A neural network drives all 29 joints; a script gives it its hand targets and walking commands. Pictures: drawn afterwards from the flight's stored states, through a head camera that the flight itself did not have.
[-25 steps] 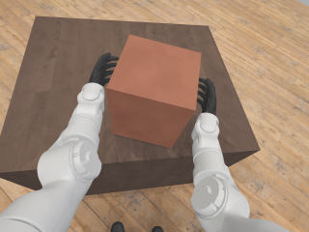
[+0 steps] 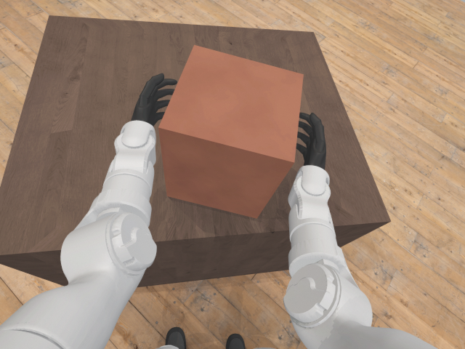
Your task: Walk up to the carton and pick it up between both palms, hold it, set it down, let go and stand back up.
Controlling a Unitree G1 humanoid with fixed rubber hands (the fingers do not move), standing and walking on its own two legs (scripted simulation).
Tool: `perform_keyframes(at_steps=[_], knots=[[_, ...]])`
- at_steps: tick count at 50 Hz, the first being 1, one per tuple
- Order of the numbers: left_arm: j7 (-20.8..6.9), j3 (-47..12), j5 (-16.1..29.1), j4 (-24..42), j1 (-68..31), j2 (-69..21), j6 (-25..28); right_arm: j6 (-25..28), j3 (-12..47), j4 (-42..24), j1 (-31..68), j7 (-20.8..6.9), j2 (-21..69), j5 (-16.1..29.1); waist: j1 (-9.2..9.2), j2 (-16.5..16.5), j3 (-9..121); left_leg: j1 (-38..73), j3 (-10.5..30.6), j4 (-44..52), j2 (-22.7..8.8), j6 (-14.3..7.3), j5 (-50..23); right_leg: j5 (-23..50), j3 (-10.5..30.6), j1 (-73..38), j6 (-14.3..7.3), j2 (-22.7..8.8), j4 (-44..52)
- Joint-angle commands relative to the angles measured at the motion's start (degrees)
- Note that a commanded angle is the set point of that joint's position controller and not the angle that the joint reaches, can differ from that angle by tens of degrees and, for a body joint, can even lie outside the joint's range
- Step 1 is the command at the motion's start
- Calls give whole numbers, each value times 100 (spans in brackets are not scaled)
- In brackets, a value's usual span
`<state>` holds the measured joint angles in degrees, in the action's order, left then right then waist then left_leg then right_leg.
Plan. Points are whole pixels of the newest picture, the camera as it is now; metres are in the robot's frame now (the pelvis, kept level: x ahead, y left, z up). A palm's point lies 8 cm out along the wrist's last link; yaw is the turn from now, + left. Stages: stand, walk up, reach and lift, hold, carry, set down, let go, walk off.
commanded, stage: set down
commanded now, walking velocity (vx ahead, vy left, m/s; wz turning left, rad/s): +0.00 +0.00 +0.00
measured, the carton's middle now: (228, 141) +0.48 -0.03 -0.02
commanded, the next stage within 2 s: none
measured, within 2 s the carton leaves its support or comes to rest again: neither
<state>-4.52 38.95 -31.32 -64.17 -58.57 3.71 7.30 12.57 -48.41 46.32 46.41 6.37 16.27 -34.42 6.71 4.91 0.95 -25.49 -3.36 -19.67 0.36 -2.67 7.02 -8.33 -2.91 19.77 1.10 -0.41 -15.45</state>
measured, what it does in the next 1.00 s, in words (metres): stands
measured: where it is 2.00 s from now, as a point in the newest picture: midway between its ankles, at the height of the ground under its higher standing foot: outside the picture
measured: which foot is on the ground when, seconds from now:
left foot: down 0.00-1.00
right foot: down 0.00-1.00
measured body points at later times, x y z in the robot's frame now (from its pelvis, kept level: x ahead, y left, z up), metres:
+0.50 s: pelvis -0.01 +0.01 -0.01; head +0.10 +0.06 +0.43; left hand +0.49 +0.13 +0.04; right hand +0.40 -0.17 +0.03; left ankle +0.02 +0.08 -0.75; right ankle -0.02 -0.13 -0.75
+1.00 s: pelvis -0.01 +0.00 -0.03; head +0.07 +0.05 +0.41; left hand +0.50 +0.16 +0.08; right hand +0.42 -0.21 +0.06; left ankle +0.02 +0.08 -0.75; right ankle -0.02 -0.13 -0.75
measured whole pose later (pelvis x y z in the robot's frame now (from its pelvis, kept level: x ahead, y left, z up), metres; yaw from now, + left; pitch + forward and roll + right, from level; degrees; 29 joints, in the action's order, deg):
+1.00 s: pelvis -0.01 +0.00 -0.03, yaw +0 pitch +22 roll -4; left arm -2.5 -7.7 11.2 -87.5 -67.7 21.7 14.0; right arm 11.2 -10.5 75.2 55.9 10.1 -6.3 10.3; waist 11.0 -0.5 13.9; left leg -46.3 -0.8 -38.4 -1.6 -2.6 14.1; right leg -14.3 -5.3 38.3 0.6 1.0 -31.0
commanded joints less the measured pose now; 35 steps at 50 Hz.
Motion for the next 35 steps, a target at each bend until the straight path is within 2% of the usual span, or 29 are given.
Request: perform_keyframes(at_steps=[1,2,3,4,5,7,8,10,11,13,14,15,16,17,18,19,20,21,22,23,26,27,28,29,30,32,33,34,35], knots=[[-626,-789,-250,-333,-2273,-2112,-43,-197,1375,678,2078,-772,1955,-406,-59,-1001,2916,2597,-79,-229,-206,246,-1917,1486,-469,-204,244,38,-12],[-582,-803,-249,-381,-2325,-2101,-30,-192,1350,584,2211,-766,2086,-393,-122,-1087,2925,2579,-98,-265,-216,264,-1992,1525,-500,-143,268,25,-71],[-555,-755,-206,-315,-2280,-2030,-28,-178,1348,551,2146,-768,1963,-366,-151,-988,3116,2647,-108,-302,-217,238,-1954,1548,-439,-129,263,18,-114],[-514,-808,-208,-343,-2260,-1926,-19,-169,1378,604,2141,-754,1911,-300,-153,-1091,3138,2638,-115,-242,-195,215,-2088,1632,-461,-125,290,49,-113],[-499,-822,-166,-307,-2266,-1923,-37,-193,1267,678,2072,-725,1723,-411,-30,-1073,3037,2718,-30,-370,-240,308,-2204,1514,-511,-63,208,98,-89],[-476,-939,-145,-343,-2229,-1893,-37,-189,1235,658,2060,-702,1754,-334,-27,-1137,3152,3058,-25,-435,-243,341,-2514,1601,-501,187,232,77,-66],[-456,-990,-85,-222,-2278,-1933,-24,-159,1269,653,2159,-703,1573,-280,5,-1281,3342,3110,26,-414,-263,385,-2435,1509,-491,211,193,121,-36],[-397,-1042,-129,-285,-2323,-1808,-7,-97,1130,816,2063,-701,1504,-368,41,-1291,3364,2978,87,-466,-271,364,-2515,1427,-465,291,156,112,-9],[-367,-994,-126,-409,-2305,-1724,-24,-139,1037,938,2035,-667,1324,-389,48,-1174,3288,2980,60,-445,-277,342,-2378,1219,-486,381,209,134,26],[-331,-852,-19,-573,-2159,-1315,-12,-252,1060,980,1855,-562,1098,-298,59,-908,2997,2855,29,-422,-246,246,-2126,1310,-468,274,229,89,-6],[-291,-861,-36,-488,-2160,-1147,-10,-231,1010,968,1910,-545,973,-287,38,-1034,2982,2744,90,-372,-314,297,-2080,1166,-393,259,196,92,-37],[-238,-908,77,-417,-2224,-883,48,-201,1162,839,1880,-509,836,-187,-4,-985,3139,2782,-14,-360,-243,247,-2214,1328,-421,240,191,92,-5],[-154,-994,227,-411,-2223,-782,63,-183,1183,823,1865,-459,567,12,23,-1093,3229,2759,79,-385,-281,313,-2201,1322,-442,263,206,133,-27],[-42,-1147,407,-348,-2259,-401,113,-139,1259,862,1859,-403,181,252,-6,-1349,3272,2730,59,-425,-289,377,-2265,1168,-400,349,180,138,-64],[96,-1330,574,-466,-2243,-36,161,-111,1224,1028,1878,-297,-157,438,95,-1238,3437,2630,45,-467,-263,384,-2089,1090,-394,433,130,153,-50],[257,-1551,878,-456,-2407,432,237,-79,1420,1046,1784,-184,-543,740,143,-1329,3465,2674,120,-491,-290,393,-1851,1013,-339,639,85,159,-48],[415,-1793,1218,-527,-2512,823,337,-51,1370,1290,1715,-26,-973,960,241,-1224,3540,2577,62,-616,-287,412,-1769,889,-366,771,13,197,-76],[537,-2061,1544,-651,-2741,1180,347,-26,1574,1361,1963,118,-1239,1301,258,-1321,3745,2356,106,-650,-262,389,-1582,937,-295,786,50,195,-121],[646,-2360,1991,-754,-2869,1342,398,-32,1790,1482,2030,174,-1386,1671,323,-1375,3967,2278,219,-774,-275,417,-1360,887,-188,957,-42,190,-270],[713,-2629,2353,-864,-3139,1293,469,-7,2031,1465,2373,234,-1382,2011,283,-1445,4238,2051,190,-884,-281,432,-1293,911,-260,1087,-55,224,-417],[794,-3333,3182,-1274,-3579,1605,786,97,2492,1346,2711,349,-1697,2682,386,-1756,5328,1746,370,-1391,-268,475,-1408,1257,-186,1578,-142,161,-938],[783,-3514,3368,-1535,-3669,1731,875,124,2599,1321,2798,393,-1832,2755,459,-1611,5499,1731,424,-1517,-270,476,-1583,1473,-242,1674,-154,180,-1054],[741,-3673,3572,-1854,-3624,1824,880,131,2572,1498,2860,449,-2119,2879,488,-1709,5475,1549,457,-1661,-268,491,-1513,1466,-231,1858,-207,148,-1140],[676,-3849,3666,-2027,-3503,1772,918,144,2778,1429,2704,514,-1994,3069,583,-1676,5554,1592,405,-1690,-267,503,-1689,1665,-276,1722,-152,192,-1234],[617,-3799,3713,-2141,-3576,1860,953,175,2830,1440,2781,547,-2110,3196,472,-1700,5697,1601,350,-1768,-241,470,-2015,1939,-250,1654,-162,163,-1270],[522,-3939,3789,-2305,-3471,1875,1038,219,3052,1423,2870,539,-2350,3376,395,-1660,5855,1609,370,-1892,-191,545,-2389,2175,-271,1651,-108,192,-1402],[498,-3850,3760,-2474,-3503,1903,1057,250,3178,1525,2865,516,-2318,3549,302,-1789,5846,1767,415,-1936,-255,568,-2787,2233,-272,1656,-97,240,-1437],[493,-3816,3699,-2477,-3513,2096,1062,244,3158,1650,2810,537,-2472,3517,352,-1710,5845,1819,407,-2061,-236,610,-2993,2248,-286,1631,-119,282,-1387],[489,-3775,3641,-2478,-3439,2050,1066,319,3180,1705,2741,551,-2563,3621,395,-1923,5938,2048,419,-2157,-258,686,-3237,2246,-324,1695,-129,298,-1423]])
